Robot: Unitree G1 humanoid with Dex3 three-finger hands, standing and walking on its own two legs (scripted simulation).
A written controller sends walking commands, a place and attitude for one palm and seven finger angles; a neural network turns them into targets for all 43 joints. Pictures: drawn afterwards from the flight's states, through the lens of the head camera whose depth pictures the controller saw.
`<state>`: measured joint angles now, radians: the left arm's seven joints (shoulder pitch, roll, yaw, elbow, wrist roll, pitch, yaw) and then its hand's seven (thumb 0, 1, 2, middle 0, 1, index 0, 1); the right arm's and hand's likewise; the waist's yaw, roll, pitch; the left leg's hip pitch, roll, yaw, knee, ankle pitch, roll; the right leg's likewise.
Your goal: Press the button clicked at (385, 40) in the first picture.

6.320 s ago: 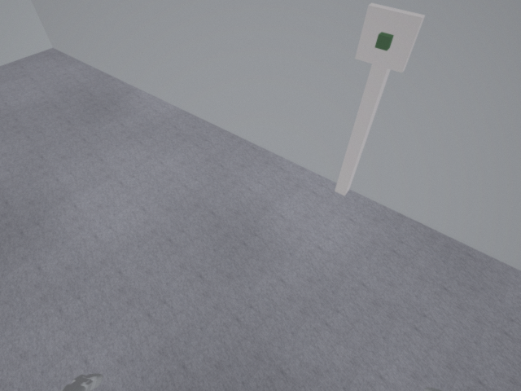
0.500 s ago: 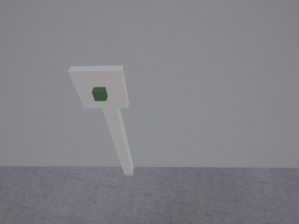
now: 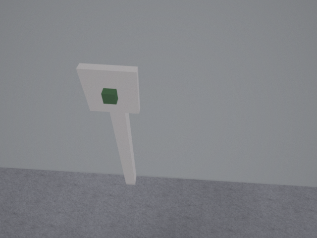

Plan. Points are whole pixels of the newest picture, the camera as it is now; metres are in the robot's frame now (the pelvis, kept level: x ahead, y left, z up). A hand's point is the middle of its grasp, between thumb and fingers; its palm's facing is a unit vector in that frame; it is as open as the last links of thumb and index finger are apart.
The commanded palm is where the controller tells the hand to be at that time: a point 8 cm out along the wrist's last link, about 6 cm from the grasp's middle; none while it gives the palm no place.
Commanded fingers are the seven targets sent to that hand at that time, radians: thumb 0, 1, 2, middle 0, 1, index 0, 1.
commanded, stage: come to a stop and stand still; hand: left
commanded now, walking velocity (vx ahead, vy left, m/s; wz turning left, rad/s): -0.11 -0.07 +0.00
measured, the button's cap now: (110, 95) +0.52 +0.20 +0.05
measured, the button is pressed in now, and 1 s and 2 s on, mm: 0 0 0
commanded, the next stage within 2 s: look again from close up in 0.88 s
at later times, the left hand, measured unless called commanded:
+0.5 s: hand out of the picture +0.05 +0.18 -0.16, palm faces +0.05 -0.97 -0.24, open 7.3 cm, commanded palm none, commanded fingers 0.00 0.90 0.90 -0.20 -0.30 -0.20 -0.30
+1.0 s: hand out of the picture -0.04 +0.20 -0.16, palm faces +0.01 -0.98 -0.21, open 7.4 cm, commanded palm none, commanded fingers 0.00 0.90 0.90 -0.20 -0.30 -0.20 -0.30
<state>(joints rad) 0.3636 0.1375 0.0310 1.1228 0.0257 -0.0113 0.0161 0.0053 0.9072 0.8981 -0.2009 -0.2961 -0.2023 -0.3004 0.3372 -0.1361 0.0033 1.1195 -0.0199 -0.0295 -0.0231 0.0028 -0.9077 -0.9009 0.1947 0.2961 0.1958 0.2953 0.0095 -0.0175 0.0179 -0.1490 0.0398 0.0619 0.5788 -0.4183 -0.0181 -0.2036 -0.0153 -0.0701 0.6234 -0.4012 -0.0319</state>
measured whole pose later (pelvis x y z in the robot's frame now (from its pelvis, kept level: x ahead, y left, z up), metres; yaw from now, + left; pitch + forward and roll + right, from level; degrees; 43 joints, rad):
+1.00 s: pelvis -0.02 +0.02 +0.01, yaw +0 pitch -1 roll +1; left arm 0.32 0.16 -0.01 1.11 0.02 -0.01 0.02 0.01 0.91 0.90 -0.20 -0.30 -0.20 -0.30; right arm 0.31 -0.17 0.02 1.07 -0.01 -0.01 -0.02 0.00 -0.91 -0.90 0.20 0.30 0.20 0.30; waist 0.00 0.02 0.03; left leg -0.17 -0.01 0.08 0.46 -0.27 0.02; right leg -0.26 -0.05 -0.06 0.49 -0.22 0.00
